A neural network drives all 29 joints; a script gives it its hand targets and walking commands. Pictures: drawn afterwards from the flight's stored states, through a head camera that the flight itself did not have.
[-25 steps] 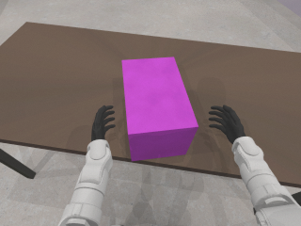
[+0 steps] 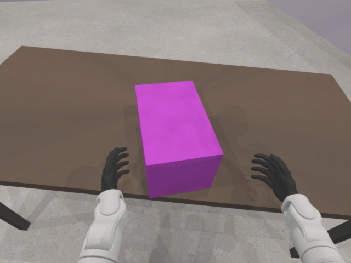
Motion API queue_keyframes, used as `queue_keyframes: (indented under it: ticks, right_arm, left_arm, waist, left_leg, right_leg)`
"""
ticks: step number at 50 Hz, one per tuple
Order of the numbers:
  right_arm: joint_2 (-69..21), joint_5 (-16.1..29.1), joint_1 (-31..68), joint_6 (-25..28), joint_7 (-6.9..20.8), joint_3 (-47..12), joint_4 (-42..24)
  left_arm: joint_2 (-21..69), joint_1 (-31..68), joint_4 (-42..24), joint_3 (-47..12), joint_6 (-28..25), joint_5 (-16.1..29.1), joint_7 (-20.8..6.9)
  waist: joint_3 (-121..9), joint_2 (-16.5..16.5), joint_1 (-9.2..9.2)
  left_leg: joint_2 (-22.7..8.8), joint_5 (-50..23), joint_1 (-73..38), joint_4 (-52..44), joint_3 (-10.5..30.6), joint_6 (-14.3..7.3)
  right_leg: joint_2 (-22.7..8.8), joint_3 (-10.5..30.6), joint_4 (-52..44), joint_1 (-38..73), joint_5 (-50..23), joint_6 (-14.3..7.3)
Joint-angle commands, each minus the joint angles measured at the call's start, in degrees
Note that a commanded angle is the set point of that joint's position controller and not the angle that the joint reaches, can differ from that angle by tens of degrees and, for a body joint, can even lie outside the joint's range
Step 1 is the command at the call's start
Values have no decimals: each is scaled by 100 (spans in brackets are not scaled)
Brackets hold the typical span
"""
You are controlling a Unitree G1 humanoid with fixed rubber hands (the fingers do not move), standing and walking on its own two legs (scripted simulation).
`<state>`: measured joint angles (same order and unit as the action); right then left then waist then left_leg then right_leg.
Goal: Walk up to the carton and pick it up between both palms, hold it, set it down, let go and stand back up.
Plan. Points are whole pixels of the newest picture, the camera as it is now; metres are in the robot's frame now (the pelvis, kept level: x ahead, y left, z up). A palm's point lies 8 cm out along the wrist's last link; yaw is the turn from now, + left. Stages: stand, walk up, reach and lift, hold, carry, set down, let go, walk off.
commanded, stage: set down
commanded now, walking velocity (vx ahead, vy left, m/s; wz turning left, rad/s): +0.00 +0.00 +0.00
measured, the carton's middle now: (172, 135) +0.46 +0.06 -0.01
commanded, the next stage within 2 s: none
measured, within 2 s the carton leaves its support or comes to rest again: neither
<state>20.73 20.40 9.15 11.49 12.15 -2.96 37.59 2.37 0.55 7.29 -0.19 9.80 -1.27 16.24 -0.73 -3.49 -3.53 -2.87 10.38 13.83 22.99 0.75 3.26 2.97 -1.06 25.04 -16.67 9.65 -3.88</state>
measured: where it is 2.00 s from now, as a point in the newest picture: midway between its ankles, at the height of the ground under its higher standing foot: outside the picture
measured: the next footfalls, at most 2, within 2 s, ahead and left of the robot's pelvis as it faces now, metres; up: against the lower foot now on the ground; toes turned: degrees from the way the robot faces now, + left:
none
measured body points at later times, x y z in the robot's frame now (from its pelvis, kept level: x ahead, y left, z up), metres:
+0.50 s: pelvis +0.00 +0.00 +0.00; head -0.02 +0.01 +0.45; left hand +0.23 +0.18 +0.03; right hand +0.25 -0.23 +0.03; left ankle +0.02 +0.16 -0.74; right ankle +0.04 -0.07 -0.74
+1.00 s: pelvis +0.01 +0.00 +0.00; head -0.01 +0.01 +0.45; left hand +0.22 +0.19 +0.00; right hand +0.23 -0.23 +0.01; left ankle +0.02 +0.16 -0.74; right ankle +0.04 -0.07 -0.74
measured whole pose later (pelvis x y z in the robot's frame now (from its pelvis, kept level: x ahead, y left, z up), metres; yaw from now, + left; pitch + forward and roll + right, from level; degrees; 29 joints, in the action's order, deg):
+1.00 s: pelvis +0.01 +0.00 +0.00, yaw -1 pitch -4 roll +1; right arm 21.3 17.2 -11.5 3.2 10.7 -1.8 16.8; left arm 0.3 -14.2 1.8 -0.7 12.9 -1.0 13.8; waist 1.5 -2.6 -2.4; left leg -2.6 10.2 5.5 19.6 -0.7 3.3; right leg 2.9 0.4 24.2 -10.0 10.5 -3.8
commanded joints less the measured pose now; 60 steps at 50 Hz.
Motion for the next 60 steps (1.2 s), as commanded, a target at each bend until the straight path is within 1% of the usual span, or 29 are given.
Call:
queue_keyframes:
  ticks: [1,2,6,8,9,11,13,14,15,16,18,22,23,24,28,29,31,32,36,39,40,41,42,44,47,50,56,58,60]
  right_arm:
    - [1263,-30,1609,208,-36,379,-1109]
    - [1348,39,1181,240,-7,355,-1259]
    - [1535,121,1393,158,7,453,-1164]
    - [1577,234,-22,213,33,338,-1352]
    - [1580,124,973,91,1,332,-1196]
    - [1677,109,904,111,23,507,-1572]
    - [1600,195,-42,153,53,446,-1604]
    - [1562,80,706,138,45,397,-2076]
    - [1508,-17,245,139,43,454,-1828]
    - [1513,121,-2,132,30,423,-2031]
    - [1519,47,-37,70,11,419,-2037]
    - [1563,119,-562,-37,2,453,-2293]
    - [1726,91,-23,-5,68,654,-2498]
    - [1489,60,-701,-88,-5,398,-2318]
    - [1253,38,-876,-236,-64,316,-2511]
    - [1353,70,-669,-135,-40,423,-3070]
    - [1521,22,-722,-153,-25,564,-3114]
    - [1348,-11,-898,-268,-43,460,-2780]
    - [1425,-49,-1036,-324,-80,586,-3129]
    - [1264,-164,-1062,-513,-162,549,-3030]
    - [1240,-176,-1008,-448,-170,570,-3185]
    - [1277,-268,-1169,-490,-161,698,-3140]
    - [1194,-194,-1087,-492,-128,642,-3179]
    - [1172,-320,-1261,-606,-151,647,-2865]
    - [1210,-232,-1356,-554,-103,607,-3152]
    - [1125,-335,-1385,-506,-203,651,-3197]
    - [938,-526,-1600,-496,-272,687,-2971]
    - [862,-383,-1761,-492,-267,539,-2802]
    - [994,-413,-1757,-382,-288,574,-2946]
  left_arm:
    - [28,1437,-913,-59,-131,-82,-8]
    - [113,946,-1293,-63,-164,-116,24]
    - [206,1255,-1205,-191,-55,-114,-10]
    - [396,-362,-1732,-127,14,-296,-5]
    - [242,762,-1111,-144,24,-210,-84]
    - [154,833,-1461,-160,-15,-238,-5]
    - [340,-268,-1834,-331,-36,-224,44]
    - [159,556,-1784,-203,-84,-230,51]
    - [201,268,-1600,-265,-155,-217,56]
    - [236,47,-2052,-343,-137,-109,53]
    - [100,-38,-1842,-226,-131,-193,79]
    - [275,-538,-2034,-376,-20,-152,22]
    - [306,92,-2278,-481,-49,-90,90]
    - [221,-673,-1917,-273,-33,-158,18]
    - [73,-555,-1831,-129,16,-295,-46]
    - [76,-451,-2335,-194,-69,-186,24]
    - [117,-550,-2345,-284,-9,-97,41]
    - [57,-584,-1831,-217,17,-142,-11]
    - [-71,-652,-2082,-72,30,-116,-33]
    - [-225,-476,-1633,-43,110,-76,-152]
    - [-288,-369,-1872,12,63,-6,-127]
    - [-127,-447,-1682,-71,47,-40,-131]
    - [-166,-550,-1926,-95,22,38,-113]
    - [-106,-666,-1238,-130,122,-26,-231]
    - [-120,-685,-1830,-128,51,-36,-215]
    - [-476,-661,-1818,-56,-11,-18,-250]
    - [-504,-981,-1464,-37,1,26,-384]
    - [-459,-1196,-1314,32,-1,-42,-413]
    - [-519,-1349,-1352,18,-86,32,-474]
  waist:
    - [-1560,-187,-16]
    - [-1488,-143,-160]
    - [-1405,-84,-35]
    - [-1194,-196,-77]
    - [-1066,-249,-51]
    - [-1286,-290,5]
    - [-1018,-273,22]
    - [-1189,-244,-139]
    - [-1064,-446,3]
    - [-1102,-383,35]
    - [-957,-239,-61]
    - [-630,-260,125]
    - [-795,-162,216]
    - [-582,-246,77]
    - [-272,-292,87]
    - [-560,-339,-20]
    - [-458,-377,120]
    - [-153,-372,37]
    - [-334,-368,25]
    - [39,-412,106]
    - [-162,-353,-25]
    - [32,-314,119]
    - [-156,-313,-36]
    - [9,-286,141]
    - [-115,-31,54]
    - [-357,-302,103]
    - [-205,-232,138]
    - [-128,-10,14]
    - [-347,-222,70]
  left_leg:
    - [292,-418,497,-474,-244,-443]
    - [262,-648,250,-508,-215,-431]
    - [239,-863,127,-452,-218,-361]
    - [247,-1182,-406,-557,-145,-354]
    - [277,-808,-49,-526,-266,-329]
    - [239,-470,-193,-603,-178,-370]
    - [218,-789,-480,-631,-161,-363]
    - [278,-704,-180,-545,-277,-340]
    - [248,-526,-334,-591,-224,-343]
    - [244,-558,-393,-648,-244,-333]
    - [270,-412,-278,-661,-295,-307]
    - [271,-589,-513,-721,-262,-281]
    - [238,-511,-489,-679,-149,-259]
    - [272,-361,-496,-717,-218,-289]
    - [321,38,-418,-716,-244,-358]
    - [305,-167,-357,-708,-223,-352]
    - [292,-83,-504,-729,-167,-339]
    - [312,58,-450,-737,-250,-371]
    - [293,-97,-547,-731,-221,-364]
    - [261,305,-572,-789,-303,-390]
    - [283,119,-544,-764,-322,-392]
    - [270,191,-473,-762,-258,-371]
    - [279,47,-487,-714,-312,-381]
    - [275,5,-529,-697,-332,-343]
    - [234,-298,-643,-696,-263,-289]
    - [253,-337,-609,-620,-296,-358]
    - [278,-531,-633,-578,-353,-329]
    - [257,-797,-686,-546,-380,-293]
    - [277,-969,-693,-542,-337,-285]
  right_leg:
    - [-305,691,-458,1553,-308,136]
    - [-265,673,-524,1640,-445,106]
    - [-199,648,-507,1369,-485,64]
    - [-240,735,-699,1720,-1027,55]
    - [-196,687,-590,1401,-655,73]
    - [-229,700,-681,1309,-96,87]
    - [-185,654,-742,1383,-420,60]
    - [-213,706,-656,1184,-300,46]
    - [-191,635,-714,1177,-113,69]
    - [-240,703,-762,1255,-184,72]
    - [-256,711,-760,1133,173,72]
    - [-249,669,-897,968,-36,63]
    - [-249,664,-881,819,210,23]
    - [-287,699,-961,890,307,55]
    - [-482,942,-1070,889,909,138]
    - [-449,922,-1051,1009,730,120]
    - [-433,860,-1106,816,928,66]
    - [-499,933,-1147,666,1111,117]
    - [-537,908,-1166,794,1238,125]
    - [-581,989,-1244,604,1564,105]
    - [-601,1029,-1229,694,1459,114]
    - [-558,917,-1216,645,1470,75]
    - [-515,856,-1161,638,1440,79]
    - [-491,875,-1139,569,1191,48]
    - [-386,638,-1047,656,949,59]
    - [-410,699,-1047,869,672,126]
    - [-393,623,-1031,895,350,141]
    - [-397,685,-996,845,67,102]
    - [-350,540,-1003,1004,-231,131]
